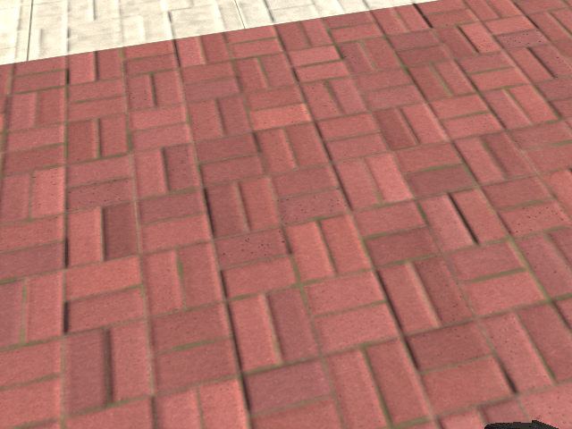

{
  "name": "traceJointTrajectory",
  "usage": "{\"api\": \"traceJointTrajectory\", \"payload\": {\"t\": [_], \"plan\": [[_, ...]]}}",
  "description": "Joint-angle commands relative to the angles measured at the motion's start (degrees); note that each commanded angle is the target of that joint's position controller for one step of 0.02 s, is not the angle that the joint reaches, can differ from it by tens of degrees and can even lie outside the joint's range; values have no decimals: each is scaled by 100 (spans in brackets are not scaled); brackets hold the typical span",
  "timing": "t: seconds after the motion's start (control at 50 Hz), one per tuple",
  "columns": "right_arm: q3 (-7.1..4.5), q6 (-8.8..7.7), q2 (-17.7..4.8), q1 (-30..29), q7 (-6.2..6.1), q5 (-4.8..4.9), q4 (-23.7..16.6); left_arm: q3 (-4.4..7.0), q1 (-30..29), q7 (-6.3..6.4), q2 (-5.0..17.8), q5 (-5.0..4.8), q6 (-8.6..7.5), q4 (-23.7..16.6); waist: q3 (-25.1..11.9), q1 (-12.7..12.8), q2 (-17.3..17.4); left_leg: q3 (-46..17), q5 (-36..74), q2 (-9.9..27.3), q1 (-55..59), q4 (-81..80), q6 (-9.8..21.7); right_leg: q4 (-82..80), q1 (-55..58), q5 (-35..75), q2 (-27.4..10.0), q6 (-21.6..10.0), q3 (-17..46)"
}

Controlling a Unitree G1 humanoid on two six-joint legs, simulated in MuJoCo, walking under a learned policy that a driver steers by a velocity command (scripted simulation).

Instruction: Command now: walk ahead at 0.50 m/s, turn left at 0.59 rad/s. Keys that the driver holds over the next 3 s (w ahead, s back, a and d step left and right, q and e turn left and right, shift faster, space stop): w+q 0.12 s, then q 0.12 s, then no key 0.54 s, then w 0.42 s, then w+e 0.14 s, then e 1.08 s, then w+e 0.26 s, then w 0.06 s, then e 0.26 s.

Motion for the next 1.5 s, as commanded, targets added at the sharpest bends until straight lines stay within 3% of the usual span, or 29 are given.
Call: {"api": "traceJointTrajectory", "payload": {"t": [0.02,0.08,0.12,0.14,0.16,0.18,0.22,0.28,0.44,0.62,0.66,0.68,0.7,0.72,0.74,0.78,0.86,0.94,1.02,1.04,1.06,1.08,1.12,1.16,1.36,1.44,1.46,1.48,1.5], "plan": [[8,-71,-218,-647,32,-30,-574,186,95,68,889,5,-11,-216,276,-58,-664,352,-313,-103,193,-588,166,-236,27,2877,-1617,-588,398],[-56,-74,-336,-308,-41,-81,-532,226,207,128,1111,24,129,-100,-66,-262,-806,673,-1222,-604,1050,-961,479,958,404,5162,-1672,-488,39],[-239,-156,-638,1246,-149,-145,-48,225,146,138,1187,2,221,-162,-974,-922,-561,511,-1198,-939,3069,-1544,829,3179,-295,5000,-1540,-326,-186],[-418,-160,-1201,1948,-259,-206,57,138,247,93,852,-74,202,-444,-1703,-1107,248,-1343,-1801,432,4857,-1733,1283,5114,-2064,2557,-1246,-51,-218],[-520,-106,-1636,1715,-321,18,-134,136,37,29,679,-73,162,-860,-2108,-835,1129,-4284,-229,1873,5742,-2439,1988,6906,-3966,-1657,-60,293,366],[-517,-52,-1517,1908,-396,130,-97,199,-617,42,1017,-20,148,-981,-1735,-1077,161,-3470,1698,1701,5457,-2370,1966,6982,-4387,-1213,-324,291,1198],[-383,-112,-973,1380,-462,199,12,105,-596,76,730,-95,127,-903,-654,-525,-251,-1975,3504,1152,3999,-2305,1544,6099,-3950,-665,-701,263,1302],[-248,-185,-663,922,-448,203,-84,121,-218,46,673,129,445,-778,-586,-69,-147,-1328,3783,603,2988,-2528,1191,5433,-3144,-514,-674,348,1267],[-183,-200,-695,1630,-491,150,289,90,-1007,34,570,50,612,-951,-555,-357,145,-1056,3889,421,3250,-2603,703,4075,-3389,624,-528,254,1238],[-66,-124,-620,1807,-603,61,630,8,-1295,166,479,-39,553,-873,-257,-513,211,-1351,4067,634,3632,-2022,744,2350,-2490,-4,-129,-78,1189],[-20,-134,-570,1584,-644,165,667,-16,-886,220,401,-33,476,-690,-294,-225,69,-1367,3472,466,3310,-1651,487,1007,-1411,915,-181,-215,1273],[31,-193,-476,1616,-649,203,618,12,-592,265,608,11,401,-597,-606,-175,-260,-1308,2533,235,2880,-1409,227,730,-416,2788,-739,-311,1813],[56,-194,-323,2147,-651,185,653,54,-499,276,989,6,366,-634,-891,-474,-998,-1003,-188,-258,2417,-948,64,1142,265,5375,-1782,-796,2673],[27,-53,-325,2375,-679,194,895,12,-688,245,841,-125,429,-622,-1077,-408,-1355,-672,-2397,-711,2466,-715,-10,1169,-93,5857,-2242,-1583,3070],[0,47,-483,1982,-692,145,883,-79,-794,197,583,-84,433,-629,-818,-321,-1165,-639,-3015,-720,2355,-432,-33,840,-442,5081,-2206,-1668,3231],[0,165,-395,1569,-636,158,903,-160,-1130,192,495,17,446,-599,-490,-396,-879,-638,-2903,-656,2446,-363,-152,459,-993,3574,-1794,-1360,2851],[3,117,-405,1557,-486,1,1081,91,-839,107,1040,-28,585,-311,-92,-331,-1033,-130,-2611,-702,2089,-309,-206,-482,-1219,-1413,-1339,-1018,2949],[45,-56,-210,1409,-432,40,1106,170,-1006,35,976,-46,530,-200,66,-426,-914,25,-2344,-561,2346,-815,-91,-663,-1593,-1586,-1309,-1021,2779],[15,-175,-262,2274,-487,30,1527,224,-1366,-1,834,-98,540,-198,137,-855,-634,36,-1811,-591,4099,-2435,208,224,-2926,-2203,-817,-702,2174],[-37,-224,-547,2732,-538,-22,1628,131,-1695,-32,477,-88,504,-393,157,-1056,219,-1289,-2992,363,4606,-3218,424,1475,-3821,-2012,-431,-478,1695],[-173,-242,-1080,2925,-552,71,1656,21,-2013,-68,133,-116,446,-663,409,-1138,1312,-3368,-4587,1645,4429,-4287,849,2765,-4652,-1313,275,-250,875],[-175,-237,-981,2590,-563,15,1659,128,-2131,-70,605,41,421,-672,934,-921,547,-3454,-4460,1812,3692,-4342,1075,3366,-4616,-775,-143,-294,1398],[-119,-328,-706,1963,-539,104,1497,170,-1601,-175,686,19,342,-426,712,-452,316,-2572,-3351,1256,3760,-4299,839,3558,-4360,-132,-320,-213,1475],[-73,-445,-549,2040,-542,139,1540,183,-1538,-239,658,110,318,-321,408,-428,265,-1821,-2093,903,3969,-4198,730,3816,-4195,275,-353,-80,1241],[-10,-550,-397,2732,-572,43,1930,7,-2824,-283,261,61,359,-849,702,-721,329,-227,1058,892,4041,-3729,586,2629,-3981,935,-245,-179,856],[-47,-511,-618,2475,-666,104,1919,83,-1689,-183,401,81,240,-536,-19,-197,427,320,4610,764,4009,-1652,243,2005,-2133,824,370,-568,371],[-68,-486,-696,2363,-684,154,1873,158,-853,-154,540,121,175,-260,-480,154,365,440,4285,627,3716,-527,108,1527,-1147,1310,473,-697,434],[-51,-506,-660,2285,-684,193,1736,278,-202,-118,901,216,123,-91,-918,431,135,546,2476,383,2653,896,-58,1410,108,2150,-158,-920,1170],[71,-517,55,2755,-639,281,1445,421,-142,-80,1605,248,134,-204,-1788,6,-1357,641,-3015,-623,729,3355,-337,1784,1818,5422,-2249,-1876,3802]]}}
